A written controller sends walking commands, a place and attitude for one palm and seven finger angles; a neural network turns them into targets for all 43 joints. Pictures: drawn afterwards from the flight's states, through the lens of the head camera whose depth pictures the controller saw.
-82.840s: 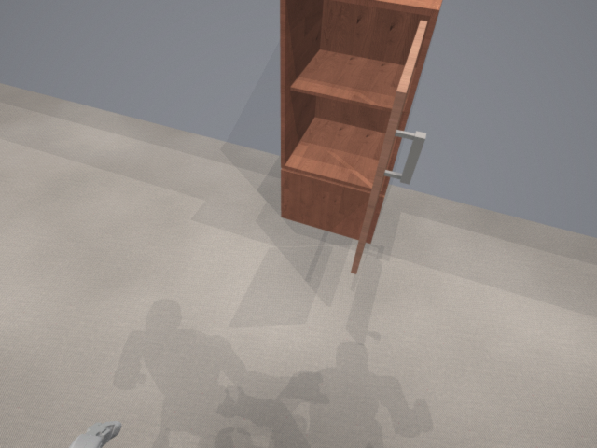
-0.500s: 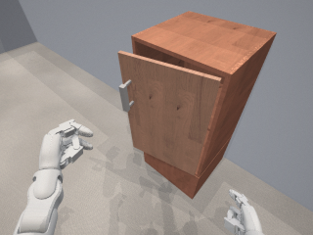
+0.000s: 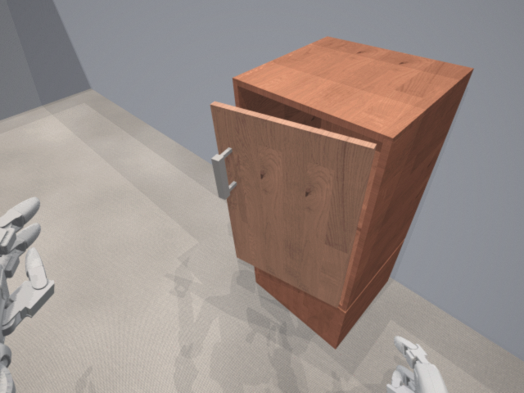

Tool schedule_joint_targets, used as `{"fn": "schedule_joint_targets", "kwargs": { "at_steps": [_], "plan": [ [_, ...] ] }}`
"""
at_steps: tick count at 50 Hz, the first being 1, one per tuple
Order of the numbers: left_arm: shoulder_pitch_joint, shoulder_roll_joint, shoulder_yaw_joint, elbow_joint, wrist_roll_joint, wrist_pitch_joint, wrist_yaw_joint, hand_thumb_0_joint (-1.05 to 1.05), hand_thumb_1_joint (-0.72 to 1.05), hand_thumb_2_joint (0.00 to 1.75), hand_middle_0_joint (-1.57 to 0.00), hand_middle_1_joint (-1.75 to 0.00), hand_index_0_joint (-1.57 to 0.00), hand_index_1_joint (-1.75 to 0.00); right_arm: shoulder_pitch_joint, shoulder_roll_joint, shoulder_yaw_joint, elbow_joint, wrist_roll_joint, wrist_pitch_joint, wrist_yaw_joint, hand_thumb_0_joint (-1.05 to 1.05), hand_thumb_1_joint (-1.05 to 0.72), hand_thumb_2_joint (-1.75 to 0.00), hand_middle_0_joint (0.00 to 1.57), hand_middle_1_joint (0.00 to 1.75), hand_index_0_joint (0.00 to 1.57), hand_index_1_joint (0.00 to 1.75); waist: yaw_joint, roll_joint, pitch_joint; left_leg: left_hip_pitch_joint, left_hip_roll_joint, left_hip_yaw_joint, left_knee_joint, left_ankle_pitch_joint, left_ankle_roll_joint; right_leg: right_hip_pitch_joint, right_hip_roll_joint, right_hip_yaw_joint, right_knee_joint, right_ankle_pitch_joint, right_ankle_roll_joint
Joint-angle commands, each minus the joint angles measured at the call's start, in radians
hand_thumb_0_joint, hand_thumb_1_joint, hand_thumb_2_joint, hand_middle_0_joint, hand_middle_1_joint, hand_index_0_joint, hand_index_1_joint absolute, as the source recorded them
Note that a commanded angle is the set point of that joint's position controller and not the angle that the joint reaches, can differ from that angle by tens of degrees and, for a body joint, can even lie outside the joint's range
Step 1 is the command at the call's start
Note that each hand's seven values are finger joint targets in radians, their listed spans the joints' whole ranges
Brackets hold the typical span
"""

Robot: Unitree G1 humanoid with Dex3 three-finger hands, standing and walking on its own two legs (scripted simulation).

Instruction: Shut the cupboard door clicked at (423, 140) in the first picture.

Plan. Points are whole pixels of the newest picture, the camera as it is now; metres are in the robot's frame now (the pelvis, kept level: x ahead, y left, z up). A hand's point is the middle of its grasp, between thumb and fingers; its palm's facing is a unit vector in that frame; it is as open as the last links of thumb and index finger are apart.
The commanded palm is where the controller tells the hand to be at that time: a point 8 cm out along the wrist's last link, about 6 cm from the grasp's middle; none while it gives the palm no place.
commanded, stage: draw the hand back to the body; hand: left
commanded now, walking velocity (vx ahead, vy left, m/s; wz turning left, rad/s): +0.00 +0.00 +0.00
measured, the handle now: (226, 173) +0.63 +0.18 -0.03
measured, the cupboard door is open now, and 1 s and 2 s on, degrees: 12 12 12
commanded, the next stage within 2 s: step back with the hand held close in 0.26 s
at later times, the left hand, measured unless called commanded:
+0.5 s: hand (65, 290) +0.18 +0.26 +0.15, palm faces +0.45 -0.79 -0.42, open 7.4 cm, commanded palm +0.13 +0.29 +0.17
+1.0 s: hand (14, 338) +0.12 +0.29 +0.15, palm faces +0.42 -0.78 -0.47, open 7.4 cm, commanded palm +0.07 +0.32 +0.17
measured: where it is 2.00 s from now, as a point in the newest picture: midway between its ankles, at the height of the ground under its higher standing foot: outside the picture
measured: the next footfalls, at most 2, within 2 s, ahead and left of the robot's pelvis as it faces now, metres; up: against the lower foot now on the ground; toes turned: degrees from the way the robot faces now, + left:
right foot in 1.52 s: -0.18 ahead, -0.11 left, +0.00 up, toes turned +5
left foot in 1.88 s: -0.12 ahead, +0.14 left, +0.00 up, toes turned +0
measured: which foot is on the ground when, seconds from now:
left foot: down 0.00-1.00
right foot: down 0.00-1.00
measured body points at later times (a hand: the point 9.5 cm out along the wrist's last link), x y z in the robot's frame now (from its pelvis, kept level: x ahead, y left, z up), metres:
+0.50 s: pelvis -0.01 -0.01 +0.00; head -0.03 -0.03 +0.45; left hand +0.15 +0.30 +0.17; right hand +0.17 -0.24 -0.09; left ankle -0.01 +0.11 -0.74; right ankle -0.02 -0.12 -0.74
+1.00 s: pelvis -0.07 +0.02 -0.01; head -0.07 +0.02 +0.44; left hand +0.10 +0.33 +0.17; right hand +0.10 -0.22 -0.09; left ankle -0.01 +0.11 -0.74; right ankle -0.02 -0.12 -0.74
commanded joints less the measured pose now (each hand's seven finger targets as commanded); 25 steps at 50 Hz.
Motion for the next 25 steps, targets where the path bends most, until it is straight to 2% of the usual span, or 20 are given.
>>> {"fn": "schedule_joint_targets", "kwargs": {
  "at_steps": [1, 2, 3, 4, 7, 8, 9, 10, 14, 15, 18, 19, 20, 21, 22, 23, 25],
  "plan": [
    [-0.165, 0.152, 0.058, -0.129, 0.004, -0.055, 0.009, 0.00, 0.90, 0.90, -0.20, -0.30, -0.20, -0.30, -0.137, -0.100, -0.039, -0.161, -0.002, -0.055, -0.019, 0.00, -0.90, -0.90, 0.20, 0.30, 0.20, 0.30, -0.027, -0.056, 0.024, -0.005, 0.010, -0.011, -0.087, 0.139, 0.011, -0.080, 0.009, 0.005, -0.078, 0.111, -0.008],
    [-0.164, 0.166, 0.070, -0.133, 0.003, -0.060, 0.012, 0.00, 0.90, 0.90, -0.20, -0.30, -0.20, -0.30, -0.139, -0.100, -0.040, -0.162, -0.004, -0.058, -0.021, 0.00, -0.90, -0.90, 0.20, 0.30, 0.20, 0.30, -0.022, -0.074, -0.002, -0.002, 0.008, -0.013, -0.087, 0.133, 0.013, -0.067, 0.008, 0.007, -0.076, 0.104, -0.007],
    [-0.167, 0.181, 0.081, -0.144, 0.003, -0.063, 0.012, 0.00, 0.90, 0.90, -0.20, -0.30, -0.20, -0.30, -0.144, -0.103, -0.040, -0.158, -0.005, -0.063, -0.024, 0.00, -0.90, -0.90, 0.20, 0.30, 0.20, 0.30, -0.017, -0.052, -0.013, 0.005, 0.006, -0.012, -0.086, 0.133, 0.015, -0.058, 0.008, 0.014, -0.086, 0.103, -0.008],
    [-0.170, 0.181, 0.078, -0.169, 0.003, -0.070, 0.013, 0.00, 0.90, 0.90, -0.20, -0.30, -0.20, -0.30, -0.148, -0.095, -0.039, -0.163, -0.005, -0.067, -0.026, 0.00, -0.90, -0.90, 0.20, 0.30, 0.20, 0.30, -0.012, -0.036, -0.056, 0.017, 0.004, -0.009, -0.086, 0.138, 0.017, -0.034, 0.002, 0.017, -0.076, 0.108, -0.008],
    [-0.167, 0.203, 0.092, -0.237, 0.007, -0.085, 0.022, 0.00, 0.90, 0.90, -0.20, -0.30, -0.20, -0.30, -0.159, -0.087, -0.033, -0.163, -0.008, -0.086, -0.027, 0.00, -0.90, -0.90, 0.20, 0.30, 0.20, 0.30, -0.005, 0.026, -0.089, 0.024, -0.002, -0.007, -0.077, 0.157, 0.013, -0.011, 0.003, 0.017, -0.068, 0.136, -0.013],
    [-0.162, 0.226, 0.111, -0.238, 0.007, -0.083, 0.024, 0.00, 0.90, 0.90, -0.20, -0.30, -0.20, -0.30, -0.161, -0.091, -0.032, -0.157, -0.011, -0.092, -0.029, 0.00, -0.90, -0.90, 0.20, 0.30, 0.20, 0.30, -0.001, 0.032, -0.075, 0.017, -0.001, -0.012, -0.079, 0.156, 0.012, -0.012, 0.006, 0.019, -0.078, 0.135, -0.014],
    [-0.155, 0.212, 0.101, -0.244, 0.008, -0.086, 0.025, 0.00, 0.90, 0.90, -0.20, -0.30, -0.20, -0.30, -0.161, -0.083, -0.029, -0.158, -0.010, -0.097, -0.029, 0.00, -0.90, -0.90, 0.20, 0.30, 0.20, 0.30, -0.003, 0.039, -0.075, 0.016, -0.003, -0.008, -0.077, 0.161, 0.012, -0.008, 0.001, 0.020, -0.073, 0.145, -0.014],
    [-0.142, 0.209, 0.101, -0.233, 0.007, -0.086, 0.026, 0.00, 0.90, 0.90, -0.20, -0.30, -0.20, -0.30, -0.161, -0.080, -0.027, -0.154, -0.010, -0.099, -0.028, 0.00, -0.90, -0.90, 0.20, 0.30, 0.20, 0.30, -0.003, 0.035, -0.043, 0.005, -0.001, -0.010, -0.078, 0.162, 0.009, -0.020, 0.005, 0.017, -0.076, 0.146, -0.016],
    [-0.118, 0.185, 0.101, -0.152, -0.002, -0.080, 0.016, 0.00, 0.90, 0.90, -0.20, -0.30, -0.20, -0.30, -0.156, -0.080, -0.029, -0.148, -0.006, -0.095, -0.027, 0.00, -0.90, -0.90, 0.20, 0.30, 0.20, 0.30, -0.008, -0.028, 0.038, -0.019, 0.005, -0.006, -0.090, 0.142, 0.007, -0.049, 0.008, 0.018, -0.096, 0.115, -0.011],
    [-0.118, 0.181, 0.100, -0.150, -0.002, -0.082, 0.013, 0.00, 0.90, 0.90, -0.20, -0.30, -0.20, -0.30, -0.155, -0.082, -0.033, -0.148, -0.005, -0.091, -0.026, 0.00, -0.90, -0.90, 0.20, 0.30, 0.20, 0.30, -0.008, -0.018, 0.033, -0.013, 0.007, -0.004, -0.089, 0.147, 0.007, -0.052, 0.009, 0.020, -0.094, 0.120, -0.012],
    [-0.096, 0.165, 0.093, -0.104, -0.008, -0.077, 0.002, 0.00, 0.90, 0.90, -0.20, -0.30, -0.20, -0.30, -0.153, -0.087, -0.040, -0.146, -0.004, -0.085, -0.025, 0.00, -0.90, -0.90, 0.20, 0.30, 0.20, 0.30, -0.008, -0.051, 0.047, -0.006, 0.009, 0.004, -0.088, 0.152, 0.012, -0.065, 0.013, 0.025, -0.111, 0.122, -0.007],
    [-0.101, 0.161, 0.086, -0.114, -0.009, -0.079, 0.001, 0.00, 0.90, 0.90, -0.20, -0.30, -0.20, -0.30, -0.147, -0.087, -0.038, -0.151, -0.004, -0.082, -0.022, 0.00, -0.90, -0.90, 0.20, 0.30, 0.20, 0.30, -0.009, -0.059, 0.018, -0.003, 0.009, 0.002, -0.089, 0.161, 0.013, -0.043, 0.006, 0.023, -0.096, 0.134, -0.006],
    [-0.191, 0.256, 0.169, -0.176, 0.006, -0.118, 0.009, 0.00, 0.90, 0.90, -0.20, -0.30, -0.20, -0.30, -0.142, -0.113, -0.050, -0.175, -0.003, -0.059, -0.016, 0.00, -0.90, -0.90, 0.20, 0.30, 0.20, 0.30, -0.042, -0.064, 0.024, -0.068, 0.034, -0.016, -0.011, 0.115, 0.030, -0.118, -0.061, 0.103, -0.145, 0.153, -0.008],
    [-0.107, 0.207, 0.130, -0.105, 0.005, -0.125, 0.005, 0.00, 0.90, 0.90, -0.20, -0.30, -0.20, -0.30, -0.139, -0.103, -0.049, -0.155, -0.008, -0.047, -0.017, 0.00, -0.90, -0.90, 0.20, 0.30, 0.20, 0.30, -0.050, -0.111, 0.002, -0.065, 0.026, -0.020, 0.032, 0.112, 0.027, -0.134, -0.095, 0.120, -0.157, 0.159, -0.019],
    [-0.098, 0.189, 0.101, -0.117, 0.008, -0.126, 0.004, 0.00, 0.90, 0.90, -0.20, -0.30, -0.20, -0.30, -0.144, -0.100, -0.051, -0.156, -0.010, -0.037, -0.013, 0.00, -0.90, -0.90, 0.20, 0.30, 0.20, 0.30, -0.052, -0.130, 0.004, -0.070, 0.023, -0.017, 0.053, 0.109, 0.023, -0.149, -0.116, 0.133, -0.160, 0.179, -0.023],
    [-0.107, 0.211, 0.114, -0.162, 0.014, -0.138, 0.008, 0.00, 0.90, 0.90, -0.20, -0.30, -0.20, -0.30, -0.150, -0.101, -0.055, -0.160, -0.011, -0.033, -0.014, 0.00, -0.90, -0.90, 0.20, 0.30, 0.20, 0.30, -0.053, -0.115, -0.011, -0.075, 0.017, -0.017, 0.064, 0.121, 0.021, -0.151, -0.125, 0.134, -0.149, 0.223, -0.028],
    [-0.053, 0.209, 0.117, -0.180, 0.012, -0.148, 0.016, 0.00, 0.90, 0.90, -0.20, -0.30, -0.20, -0.30, -0.133, -0.102, -0.056, -0.169, -0.010, -0.017, -0.016, 0.00, -0.90, -0.90, 0.20, 0.30, 0.20, 0.30, -0.058, -0.076, -0.074, -0.082, 0.029, -0.028, 0.052, 0.169, 0.015, -0.109, -0.130, 0.103, -0.086, 0.249, -0.039]
  ]
}}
